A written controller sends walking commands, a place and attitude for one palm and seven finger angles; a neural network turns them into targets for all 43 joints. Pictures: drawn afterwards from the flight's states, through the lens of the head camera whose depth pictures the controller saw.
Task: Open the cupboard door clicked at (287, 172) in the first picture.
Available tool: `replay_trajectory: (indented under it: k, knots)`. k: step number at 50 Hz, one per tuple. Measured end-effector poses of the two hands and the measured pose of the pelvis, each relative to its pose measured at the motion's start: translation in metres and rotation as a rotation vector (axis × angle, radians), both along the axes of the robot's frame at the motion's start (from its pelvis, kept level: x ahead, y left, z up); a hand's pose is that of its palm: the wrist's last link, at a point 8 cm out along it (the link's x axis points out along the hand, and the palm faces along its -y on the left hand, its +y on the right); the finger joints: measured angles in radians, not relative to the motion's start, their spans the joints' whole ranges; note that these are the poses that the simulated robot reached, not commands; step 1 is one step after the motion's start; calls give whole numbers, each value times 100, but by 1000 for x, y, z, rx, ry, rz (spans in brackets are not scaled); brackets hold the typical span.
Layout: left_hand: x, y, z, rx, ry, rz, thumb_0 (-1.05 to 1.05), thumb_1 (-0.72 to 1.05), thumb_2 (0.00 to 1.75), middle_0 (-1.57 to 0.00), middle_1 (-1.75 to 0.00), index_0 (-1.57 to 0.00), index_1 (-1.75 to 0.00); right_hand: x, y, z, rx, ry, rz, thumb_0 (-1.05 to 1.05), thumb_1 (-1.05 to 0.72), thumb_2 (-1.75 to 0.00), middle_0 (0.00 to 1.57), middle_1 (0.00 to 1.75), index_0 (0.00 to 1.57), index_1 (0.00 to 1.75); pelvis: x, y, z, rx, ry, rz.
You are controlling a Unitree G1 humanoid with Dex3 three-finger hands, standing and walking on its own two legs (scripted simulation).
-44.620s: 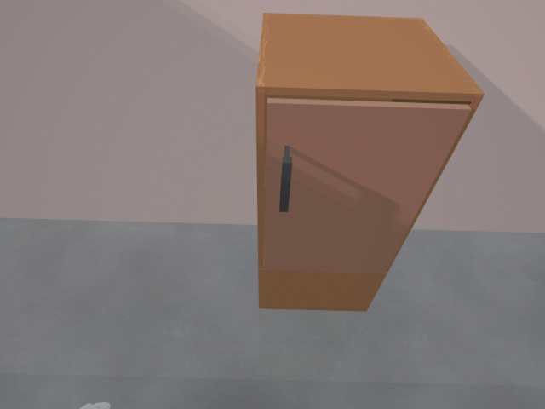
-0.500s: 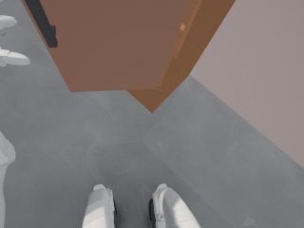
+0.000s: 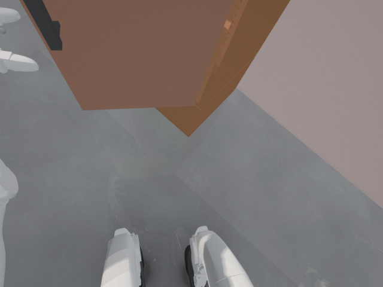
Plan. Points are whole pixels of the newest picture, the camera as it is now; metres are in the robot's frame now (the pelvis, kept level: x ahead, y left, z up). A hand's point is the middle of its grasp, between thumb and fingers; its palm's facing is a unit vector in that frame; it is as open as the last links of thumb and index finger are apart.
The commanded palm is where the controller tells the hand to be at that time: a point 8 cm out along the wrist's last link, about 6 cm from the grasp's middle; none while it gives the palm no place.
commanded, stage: slide the fingers in behind the handle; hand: left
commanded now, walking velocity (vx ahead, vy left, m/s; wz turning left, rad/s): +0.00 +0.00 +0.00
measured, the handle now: (40, 4) +0.61 +0.20 +0.09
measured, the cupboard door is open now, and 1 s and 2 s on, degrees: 49 49 49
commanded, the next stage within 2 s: close the thumb around the handle in 1.62 s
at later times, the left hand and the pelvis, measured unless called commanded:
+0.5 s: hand (17, 31) +0.55 +0.23 +0.09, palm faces +0.04 -1.00 -0.01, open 14.0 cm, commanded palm +0.54 +0.26 +0.09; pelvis +0.01 +0.00 +0.01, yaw +0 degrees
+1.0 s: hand (40, 33) +0.55 +0.20 +0.09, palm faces +0.04 -1.00 +0.00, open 14.0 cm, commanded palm +0.54 +0.23 +0.09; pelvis +0.00 +0.00 +0.01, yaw +1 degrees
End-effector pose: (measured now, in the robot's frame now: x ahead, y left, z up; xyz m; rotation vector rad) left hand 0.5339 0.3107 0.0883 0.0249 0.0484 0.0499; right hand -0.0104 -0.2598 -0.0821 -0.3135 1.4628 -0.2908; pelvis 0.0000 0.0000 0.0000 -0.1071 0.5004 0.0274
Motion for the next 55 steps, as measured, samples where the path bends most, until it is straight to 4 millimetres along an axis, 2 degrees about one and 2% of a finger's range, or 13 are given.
replay_trajectory:
  k: [7,13,27,39,46,55]
  knots:
    - [1,-1,3,-1,17,0,-1,-50,30,-30,-120,-30,-120,-12,6,0,22,29,-21,0,-90,-90,20,30,20,30,2,-1,2,1,-1,-1]
    - [2,-9,4,-13,7,-12,-1,-50,30,-30,-120,-30,-120,-15,4,4,16,31,-27,0,-90,-90,20,30,21,30,3,-1,3,2,-4,-1]
    - [-7,-25,4,-17,-14,-7,-1,-50,30,-30,-120,-30,-120,-1,-2,9,16,-10,-9,0,-90,-90,20,30,20,30,6,0,9,9,-26,3]
    - [-12,-38,6,-13,-17,-12,-1,-50,30,-30,-120,-30,-120,8,0,5,34,-44,13,0,-90,-90,20,30,20,30,3,-1,10,13,-39,11]
    - [-8,-53,3,-22,-15,-15,-1,-50,30,-30,-120,-30,-120,3,0,1,41,-37,8,0,-90,-90,20,30,20,30,2,-2,7,16,-35,10]
    - [-6,-58,2,-7,-21,-5,-1,-50,30,-30,-120,-30,-120,-8,0,0,50,-20,-18,0,-90,-90,20,30,20,30,1,-4,6,19,-34,2]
